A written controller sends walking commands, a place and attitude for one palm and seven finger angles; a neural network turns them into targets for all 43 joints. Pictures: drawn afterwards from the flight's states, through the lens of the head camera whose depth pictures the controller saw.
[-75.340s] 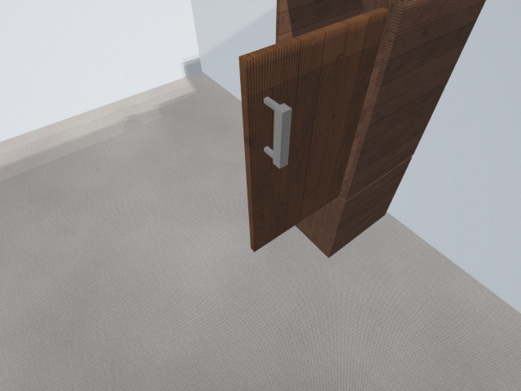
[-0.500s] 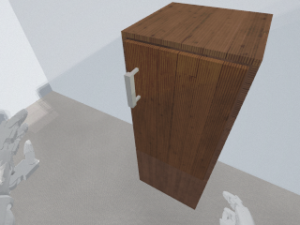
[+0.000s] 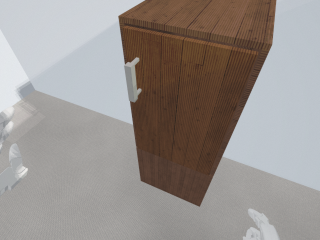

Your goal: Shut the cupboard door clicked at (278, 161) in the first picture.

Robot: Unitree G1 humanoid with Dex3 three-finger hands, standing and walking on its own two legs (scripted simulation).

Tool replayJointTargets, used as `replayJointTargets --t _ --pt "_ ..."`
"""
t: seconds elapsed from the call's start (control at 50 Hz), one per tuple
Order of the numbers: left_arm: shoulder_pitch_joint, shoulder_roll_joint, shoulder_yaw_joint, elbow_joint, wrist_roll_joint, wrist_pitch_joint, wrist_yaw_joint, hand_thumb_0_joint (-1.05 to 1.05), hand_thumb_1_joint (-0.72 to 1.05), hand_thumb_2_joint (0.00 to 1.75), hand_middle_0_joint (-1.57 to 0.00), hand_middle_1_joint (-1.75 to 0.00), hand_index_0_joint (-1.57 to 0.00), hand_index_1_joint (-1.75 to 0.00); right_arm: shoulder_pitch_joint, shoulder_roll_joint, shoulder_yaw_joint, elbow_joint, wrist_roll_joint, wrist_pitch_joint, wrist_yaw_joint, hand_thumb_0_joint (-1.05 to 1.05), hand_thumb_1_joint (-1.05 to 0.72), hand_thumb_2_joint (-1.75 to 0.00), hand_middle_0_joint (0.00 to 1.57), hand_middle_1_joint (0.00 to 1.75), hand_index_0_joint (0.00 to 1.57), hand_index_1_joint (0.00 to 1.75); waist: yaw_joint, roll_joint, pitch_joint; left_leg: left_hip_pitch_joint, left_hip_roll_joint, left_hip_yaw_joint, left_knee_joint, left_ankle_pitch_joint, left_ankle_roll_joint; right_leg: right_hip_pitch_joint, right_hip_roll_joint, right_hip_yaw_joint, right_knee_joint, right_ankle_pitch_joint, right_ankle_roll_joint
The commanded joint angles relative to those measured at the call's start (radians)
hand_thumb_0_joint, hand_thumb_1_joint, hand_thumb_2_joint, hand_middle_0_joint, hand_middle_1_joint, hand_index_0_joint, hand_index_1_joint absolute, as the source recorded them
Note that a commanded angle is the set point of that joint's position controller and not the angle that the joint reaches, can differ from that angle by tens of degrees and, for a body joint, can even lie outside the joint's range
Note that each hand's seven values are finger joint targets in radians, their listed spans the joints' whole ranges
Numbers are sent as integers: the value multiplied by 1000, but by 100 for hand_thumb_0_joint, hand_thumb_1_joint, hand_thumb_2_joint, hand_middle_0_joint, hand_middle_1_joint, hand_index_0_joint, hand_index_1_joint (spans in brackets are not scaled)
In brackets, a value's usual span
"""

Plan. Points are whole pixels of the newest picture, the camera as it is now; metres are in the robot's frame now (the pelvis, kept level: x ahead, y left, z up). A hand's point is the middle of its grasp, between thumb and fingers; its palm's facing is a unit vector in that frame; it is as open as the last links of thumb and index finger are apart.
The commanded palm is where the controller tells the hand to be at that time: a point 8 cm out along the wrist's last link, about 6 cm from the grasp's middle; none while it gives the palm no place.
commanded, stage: step back with the hand held close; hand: left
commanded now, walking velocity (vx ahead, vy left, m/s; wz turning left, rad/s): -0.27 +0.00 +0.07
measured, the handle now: (134, 80) +0.56 +0.13 +0.11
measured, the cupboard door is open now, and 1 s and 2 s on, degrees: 0 0 0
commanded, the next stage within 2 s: stop stepping back and stand still in 1.00 s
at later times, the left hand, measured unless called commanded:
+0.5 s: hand (11, 233) +0.10 +0.22 +0.17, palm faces +0.38 -0.80 -0.47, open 7.4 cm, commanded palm +0.04 +0.26 +0.19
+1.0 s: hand out of the picture +0.02 +0.25 +0.18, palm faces +0.39 -0.79 -0.47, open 7.4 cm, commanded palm -0.04 +0.28 +0.19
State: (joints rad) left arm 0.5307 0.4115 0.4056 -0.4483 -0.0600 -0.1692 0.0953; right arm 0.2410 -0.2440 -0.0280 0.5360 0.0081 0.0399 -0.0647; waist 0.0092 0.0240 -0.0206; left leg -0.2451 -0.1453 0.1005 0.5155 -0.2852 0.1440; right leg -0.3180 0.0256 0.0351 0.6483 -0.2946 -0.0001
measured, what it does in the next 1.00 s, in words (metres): walks backwards: right foot, then left foot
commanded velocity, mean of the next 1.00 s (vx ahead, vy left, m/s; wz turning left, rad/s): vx -0.36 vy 0.00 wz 0.05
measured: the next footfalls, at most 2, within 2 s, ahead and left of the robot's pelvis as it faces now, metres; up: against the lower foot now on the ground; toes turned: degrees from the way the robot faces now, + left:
right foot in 0.28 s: -0.08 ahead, -0.15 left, +0.00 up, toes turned +2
left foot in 0.78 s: -0.04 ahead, +0.04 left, +0.00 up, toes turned +0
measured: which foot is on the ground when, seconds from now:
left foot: down 0.00-0.64, up 0.66-0.76, down 0.78-1.00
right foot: up 0.00-0.26, down 0.28-0.84, up 0.86-1.00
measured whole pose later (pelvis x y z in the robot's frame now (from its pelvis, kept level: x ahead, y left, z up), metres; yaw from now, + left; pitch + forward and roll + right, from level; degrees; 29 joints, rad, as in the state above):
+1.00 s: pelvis -0.18 -0.02 +0.01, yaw +1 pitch +6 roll -4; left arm 0.58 0.48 0.47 -0.54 -0.06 -0.27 0.12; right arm 0.22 -0.16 0.00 0.62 -0.02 -0.09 -0.06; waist -0.01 -0.02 -0.07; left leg -0.49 -0.01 -0.02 0.45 -0.06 0.07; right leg -0.29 0.09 0.04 0.74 -0.45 0.01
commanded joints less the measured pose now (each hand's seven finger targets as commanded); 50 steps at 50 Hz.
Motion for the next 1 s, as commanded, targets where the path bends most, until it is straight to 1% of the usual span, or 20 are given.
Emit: replayJointTargets --t 0.0,0.02,0.04,0.08,0.14,0.16,0.2,0.26,0.32,0.4,0.48,0.56,0.62,0.66,0.72,0.76,0.8,0.84,0.9,0.98 --pt "-35 161 135 -186 5 -93 20 0 90 90 -20 -30 -20 -30 -101 -136 -46 -159 2 -65 -5 0 -90 -90 20 30 20 30 3 -4 -28 -153 355 -331 -200 338 -180 167 -17 33 -5 71 -9" --pt "-37 156 128 -193 3 -100 17 0 90 90 -20 -30 -20 -30 -107 -145 -49 -156 -1 -69 -3 0 -90 -90 20 30 20 30 3 22 -41 -123 356 -334 -216 354 -262 154 -10 28 -7 55 -9" --pt "-35 172 139 -209 2 -106 17 0 90 90 -20 -30 -20 -30 -121 -154 -57 -157 -5 -72 -1 0 -90 -90 20 30 20 30 8 65 -56 -97 345 -315 -210 419 -268 153 -7 24 -25 63 -9" --pt "-50 169 129 -241 8 -115 14 0 90 90 -20 -30 -20 -30 -108 -142 -49 -152 -6 -80 4 0 -90 -90 20 30 20 30 7 79 -99 -59 344 -292 -180 477 -166 162 -11 21 -25 73 -5" --pt "1 189 148 -262 -3 -115 16 0 90 90 -20 -30 -20 -30 -106 -143 -52 -151 -7 -88 12 0 -90 -90 20 30 20 30 10 72 -177 42 357 -303 -179 554 -244 133 0 17 -22 22 -2" --pt "-2 172 130 -284 -4 -115 14 0 90 90 -20 -30 -20 -30 -112 -137 -48 -157 -9 -86 14 0 -90 -90 20 30 20 30 10 96 -172 18 355 -295 -197 512 -236 144 3 11 -11 -12 -1" --pt "14 191 159 -280 -3 -115 20 0 90 90 -20 -30 -20 -30 -113 -130 -43 -155 -6 -86 10 0 -90 -90 20 30 20 30 10 82 -154 -51 372 -309 -213 318 -121 171 -2 16 -13 -13 4" --pt "9 190 162 -273 -6 -117 21 0 90 90 -20 -30 -20 -30 -125 -133 -37 -154 -7 -87 1 0 -90 -90 20 30 20 30 4 66 -112 -131 370 -341 -267 88 -177 193 7 15 -59 -15 2" --pt "-2 192 163 -243 -4 -119 24 0 90 90 -20 -30 -20 -30 -128 -130 -31 -146 3 -94 -4 0 -90 -90 20 30 20 30 3 85 -100 -183 334 -315 -254 -64 -95 224 -2 9 -152 67 -8" --pt "5 188 142 -252 -13 -122 27 0 90 90 -20 -30 -20 -30 -136 -132 -35 -143 17 -96 -3 0 -90 -90 20 30 20 30 -2 36 -186 -116 297 -269 -170 -12 -95 158 -45 57 -150 125 -12" --pt "-6 203 152 -273 -8 -118 35 0 90 90 -20 -30 -20 -30 -152 -132 -33 -148 14 -97 -6 0 -90 -90 20 30 20 30 -8 68 -122 -255 291 -283 -190 -229 -82 138 -50 86 -152 -3 -16" --pt "-31 210 145 -255 -7 -121 53 0 90 90 -20 -30 -20 -30 -131 -107 -38 -121 2 -96 -4 0 -90 -90 20 30 20 30 -22 -46 -70 -171 206 -230 16 -140 -122 -91 -177 229 -327 -125 -74" --pt "-70 213 118 -240 0 -128 73 0 90 90 -20 -30 -20 -30 -102 -98 -43 -95 8 -96 2 0 -90 -90 20 30 20 30 -39 -123 -72 -67 141 -171 255 -25 -150 -188 -299 280 -386 65 -127" --pt "-74 220 118 -226 4 -123 77 0 90 90 -20 -30 -20 -30 -105 -91 -39 -88 4 -93 1 0 -90 -90 20 30 20 30 -36 -103 -35 -127 146 -188 284 -59 -154 -153 -307 251 -358 176 -141" --pt "-97 246 132 -243 16 -133 78 0 90 90 -20 -30 -20 -30 -112 -93 -24 -81 -1 -95 -7 0 -90 -90 20 30 20 30 -27 -16 1 -155 160 -178 75 31 -145 -76 -233 176 -286 208 -95" --pt "-76 259 147 -289 17 -148 74 0 90 90 -20 -30 -20 -30 -118 -114 -37 -84 1 -107 -16 0 -90 -90 20 30 20 30 -16 92 -60 -135 207 -216 -55 276 -127 19 -105 81 -219 230 -22" --pt "14 251 182 -275 8 -166 59 0 90 90 -20 -30 -20 -30 -122 -127 -42 -110 -6 -119 -15 0 -90 -90 20 30 20 30 -9 192 -124 -283 346 -383 -232 129 -62 203 23 13 -26 129 10" --pt "5 246 197 -290 7 -165 42 0 90 90 -20 -30 -20 -30 -133 -131 -50 -107 -27 -135 -16 0 -90 -90 20 30 20 30 4 181 -143 -395 442 -492 -348 -55 -10 259 64 28 160 -65 12" --pt "27 199 181 -295 -3 -165 35 0 90 90 -20 -30 -20 -30 -114 -110 -50 -78 -26 -168 -12 0 -90 -90 20 30 20 30 -3 103 -151 -263 424 -443 -322 -83 -9 135 56 24 173 -155 12" --pt "23 185 142 -330 -17 -156 34 0 90 90 -20 -30 -20 -30 -112 -100 -36 -32 -28 -208 -5 0 -90 -90 20 30 20 30 0 146 -209 1 372 -387 -341 70 -54 23 69 -16 35 -241 16"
